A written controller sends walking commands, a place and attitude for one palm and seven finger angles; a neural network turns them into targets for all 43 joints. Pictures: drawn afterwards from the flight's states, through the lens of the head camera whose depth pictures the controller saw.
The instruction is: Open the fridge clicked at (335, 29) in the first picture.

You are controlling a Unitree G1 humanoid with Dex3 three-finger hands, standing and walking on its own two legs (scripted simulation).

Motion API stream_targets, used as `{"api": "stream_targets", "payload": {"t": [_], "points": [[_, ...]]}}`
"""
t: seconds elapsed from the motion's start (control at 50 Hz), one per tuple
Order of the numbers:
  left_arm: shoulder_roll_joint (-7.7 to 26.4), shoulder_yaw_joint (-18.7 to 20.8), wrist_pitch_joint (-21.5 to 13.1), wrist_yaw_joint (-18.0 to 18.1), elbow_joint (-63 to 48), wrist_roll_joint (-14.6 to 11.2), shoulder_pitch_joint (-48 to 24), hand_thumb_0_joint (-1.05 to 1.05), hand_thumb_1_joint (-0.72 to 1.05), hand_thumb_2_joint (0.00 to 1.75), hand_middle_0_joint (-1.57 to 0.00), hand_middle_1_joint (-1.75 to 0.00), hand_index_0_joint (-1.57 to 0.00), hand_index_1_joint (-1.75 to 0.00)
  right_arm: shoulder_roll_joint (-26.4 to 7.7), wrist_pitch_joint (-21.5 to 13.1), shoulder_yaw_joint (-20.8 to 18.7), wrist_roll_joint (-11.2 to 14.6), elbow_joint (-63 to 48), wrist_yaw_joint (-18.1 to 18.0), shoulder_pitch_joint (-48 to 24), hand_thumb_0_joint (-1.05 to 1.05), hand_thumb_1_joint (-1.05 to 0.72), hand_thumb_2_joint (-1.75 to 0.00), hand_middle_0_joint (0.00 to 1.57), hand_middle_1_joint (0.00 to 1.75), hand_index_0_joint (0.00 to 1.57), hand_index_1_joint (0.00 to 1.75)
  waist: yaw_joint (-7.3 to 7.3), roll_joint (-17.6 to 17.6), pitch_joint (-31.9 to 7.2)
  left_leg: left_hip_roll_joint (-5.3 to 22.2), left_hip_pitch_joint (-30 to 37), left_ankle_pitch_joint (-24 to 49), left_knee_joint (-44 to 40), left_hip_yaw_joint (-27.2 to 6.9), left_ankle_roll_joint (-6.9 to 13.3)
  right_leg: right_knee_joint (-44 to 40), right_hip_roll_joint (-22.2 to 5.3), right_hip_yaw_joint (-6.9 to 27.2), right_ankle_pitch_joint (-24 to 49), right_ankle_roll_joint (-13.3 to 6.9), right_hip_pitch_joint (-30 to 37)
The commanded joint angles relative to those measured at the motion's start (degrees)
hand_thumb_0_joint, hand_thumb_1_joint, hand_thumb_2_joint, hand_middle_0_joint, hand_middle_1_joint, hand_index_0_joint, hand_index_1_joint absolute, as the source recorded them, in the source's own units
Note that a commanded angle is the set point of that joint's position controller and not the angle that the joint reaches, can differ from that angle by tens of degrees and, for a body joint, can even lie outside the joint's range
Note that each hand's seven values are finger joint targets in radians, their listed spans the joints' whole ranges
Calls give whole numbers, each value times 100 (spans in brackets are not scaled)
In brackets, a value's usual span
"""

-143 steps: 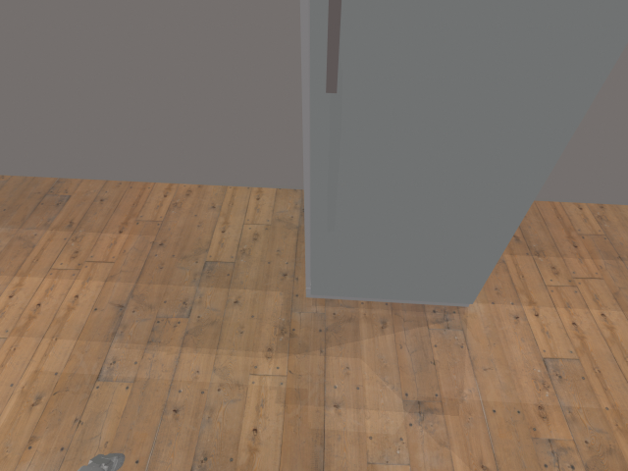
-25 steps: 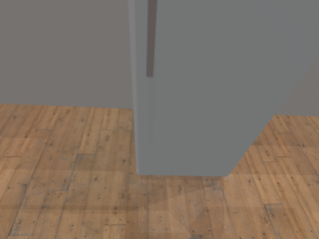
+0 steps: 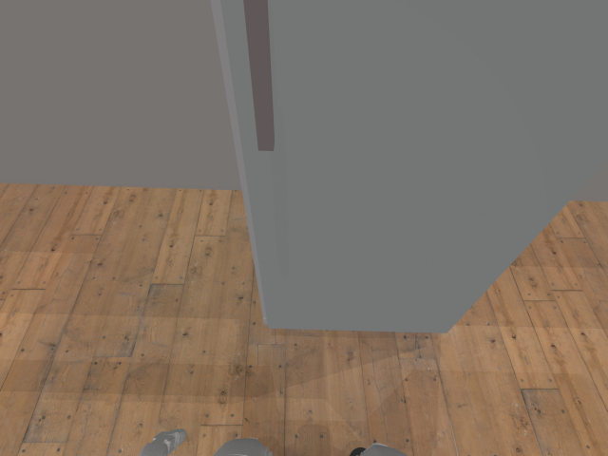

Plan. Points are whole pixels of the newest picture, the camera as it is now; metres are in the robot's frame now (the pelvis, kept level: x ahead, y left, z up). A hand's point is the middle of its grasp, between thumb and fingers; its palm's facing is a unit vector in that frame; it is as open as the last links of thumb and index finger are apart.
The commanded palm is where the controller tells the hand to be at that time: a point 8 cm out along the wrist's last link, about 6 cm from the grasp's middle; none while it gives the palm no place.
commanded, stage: come to a stop and stand still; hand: left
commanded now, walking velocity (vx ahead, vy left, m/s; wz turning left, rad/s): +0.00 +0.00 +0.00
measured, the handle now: (259, 16) +0.50 +0.08 +0.29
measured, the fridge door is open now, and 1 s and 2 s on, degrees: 0 0 0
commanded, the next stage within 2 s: look again from close up in 1.10 s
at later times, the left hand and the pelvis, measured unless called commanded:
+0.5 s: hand out of the picture -0.06 +0.22 -0.16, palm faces +0.01 -0.98 -0.21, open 7.4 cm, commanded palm none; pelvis -0.03 +0.04 +0.01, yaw -2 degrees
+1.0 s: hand out of the picture -0.09 +0.15 -0.16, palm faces +0.02 -0.99 -0.14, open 7.4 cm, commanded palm none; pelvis -0.06 +0.01 +0.02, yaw -1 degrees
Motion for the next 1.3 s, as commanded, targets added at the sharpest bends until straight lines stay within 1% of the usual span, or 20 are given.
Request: {"api": "stream_targets", "payload": {"t": [0.0, 0.02, 0.04, 0.06, 0.12, 0.18, 0.24, 0.32, 0.38, 0.46, 0.52, 0.68, 0.96, 1.08, 1.1, 1.12, 1.14, 1.18, 1.22, 1.28], "points": [[1074, 290, 18, 7, -312, -54, 248, 0, 90, 90, -20, -30, -20, -30, -180, -118, -9, -35, -21, 1, 1314, 0, -90, -90, 20, 30, 20, 30, -187, -851, -1112, 29, 1409, 1335, -2168, 97, 91, -478, -947, 960, 431, -644, 80], [776, 231, 72, -26, -356, -93, 346, 0, 90, 90, -20, -30, -20, -30, -438, -171, -41, -60, -74, 6, 1278, 0, -90, -90, 20, 30, 20, 30, -181, 264, -928, 578, 1503, 1258, -2991, -617, 233, 278, -404, 576, -784, -349, -401], [419, 182, 129, -55, -471, -134, 428, 0, 90, 90, -20, -30, -20, -30, -938, -190, -96, -126, -319, -6, 960, 0, -90, -90, 20, 30, 20, 30, -100, 1952, -460, 1740, 621, 1717, -3819, -2055, 703, 1263, 361, 170, -2093, 30, -779], [614, 185, 217, -9, -412, -78, 263, 0, 90, 90, -20, -30, -20, -30, -1001, -188, -102, -145, -423, -87, 540, 0, -90, -90, 20, 30, 20, 30, -169, 1801, -259, 1944, -57, 1704, -4064, -2383, 884, 2181, 428, 843, -2245, -1, -521], [684, 259, 181, -105, -6, -32, 921, 0, 90, 90, -20, -30, -20, -30, -697, -239, 45, -121, -531, -160, -232, 0, -90, -90, 20, 30, 20, 30, 300, 661, -211, 1243, 170, 1500, -3790, -1266, 883, 3159, 457, 1063, -1313, -24, -593], [651, 158, 119, -98, 155, -73, 1111, 0, 90, 90, -20, -30, -20, -30, -604, -307, 83, -69, -368, -167, 46, 0, -90, -90, 20, 30, 20, 30, 171, 632, -551, 1093, 1110, 2164, -3709, -1047, 987, 2632, 375, 954, -1202, 94, -540], [555, 49, 88, -83, 211, -76, 1023, 0, 90, 90, -20, -30, -20, -30, -554, -322, 81, -42, -155, -204, 406, 0, -90, -90, 20, 30, 20, 30, 9, 397, -619, 1275, 1859, 2838, -3711, -1285, 1158, 1631, 298, 842, -1501, 129, -372], [542, -55, 74, -52, 405, -89, 1156, 0, 90, 90, -20, -30, -20, -30, -616, -303, 67, -24, 70, -190, 501, 0, -90, -90, 20, 30, 20, 30, -52, 586, -677, 1320, 2089, 2865, -3778, -1336, 1151, 595, 254, 750, -1671, 67, 170], [502, -99, 38, -20, 642, -109, 1518, 0, 90, 90, -20, -30, -20, -30, -665, -305, 82, -12, 193, -152, 434, 0, -90, -90, 20, 30, 20, 30, 76, 446, -696, 1197, 1827, 2472, -3805, -1305, 1010, -301, 257, 702, -1216, -19, 722], [592, -162, -120, 26, 876, -118, 1747, 0, 90, 90, -20, -30, -20, -30, -375, -326, 167, 51, 357, -79, 413, 0, -90, -90, 20, 30, 20, 30, 78, 69, -375, 575, 1236, 1585, -3794, -878, 348, -1393, -154, 1039, -220, -285, 1223], [500, -204, -188, 17, 920, -123, 1592, 0, 90, 90, -20, -30, -20, -30, -397, -302, 182, 26, 511, -64, 536, 0, -90, -90, 20, 30, 20, 30, -9, -610, -242, 527, 1599, 1776, -3597, -703, 438, -1429, -88, 1069, -365, -255, 759], [343, -222, -170, 32, 943, -139, 1813, 0, 90, 90, -20, -30, -20, -30, -253, -250, 244, -1, 757, -62, 783, 0, -90, -90, 20, 30, 20, 30, 48, -72, 128, 510, 1145, 805, -3816, -777, 441, -1490, 7, 1071, -1086, -256, 532], [115, -225, -224, 36, 950, -161, 2001, 0, 90, 90, -20, -30, -20, -30, 27, -260, 269, -18, 859, -106, 1130, 0, -90, -90, 20, 30, 20, 30, 36, -31, 108, 473, 1075, 1083, -3448, -683, 418, -1561, 24, 1192, -1270, -344, 300], [77, -249, -259, 43, 978, -163, 2061, 0, 90, 90, -20, -30, -20, -30, 36, -288, 284, -5, 837, -119, 1102, 0, -90, -90, 20, 30, 20, 30, 32, -50, 76, 504, 1168, 1398, -3363, -618, 421, -1557, 23, 1202, -917, -342, 378], [343, -325, -426, 177, 957, -12, 2250, 0, 90, 90, -20, -30, -20, -30, -283, -360, 339, -23, 305, 4, 425, 0, -90, -90, 20, 30, 20, 30, 258, -125, 479, 401, 486, 1561, -2178, -489, 252, -1625, -81, 1363, -52, -363, 278], [464, -269, -551, 163, 876, -30, 2116, 0, 90, 90, -20, -30, -20, -30, -133, -395, 393, -18, 95, 49, 467, 0, -90, -90, 20, 30, 20, 30, -1, -69, 160, 379, 658, 1825, -2169, -446, 233, -1585, -422, 1438, 866, -439, 403], [458, -279, -557, 151, 683, -96, 1951, 0, 90, 90, -20, -30, -20, -30, 34, -384, 423, -50, 127, 27, 944, 0, -90, -90, 20, 30, 20, 30, -120, -450, -413, 296, 801, 1617, -2171, -462, 299, -1348, -400, 1391, 431, -521, 818], [394, -265, -528, 125, 536, -148, 1819, 0, 90, 90, -20, -30, -20, -30, -91, -398, 403, -60, 82, 2, 966, 0, -90, -90, 20, 30, 20, 30, -91, -151, -768, 277, 1010, 1940, -2208, -482, 385, -1127, -251, 1330, 110, -605, 835], [372, -252, -455, 108, 434, -132, 1797, 0, 90, 90, -20, -30, -20, -30, -169, -382, 398, -61, 17, -14, 902, 0, -90, -90, 20, 30, 20, 30, -61, 314, -373, 381, 880, 1880, -2357, -612, 454, -985, -54, 1167, -432, -589, 527], [369, -244, -372, 83, 351, -118, 1887, 0, 90, 90, -20, -30, -20, -30, -277, -335, 373, -67, -110, -10, 848, 0, -90, -90, 20, 30, 20, 30, -7, -200, -56, 411, 463, 1375, -2555, -736, 517, -934, 68, 1106, -921, -559, 411]]}}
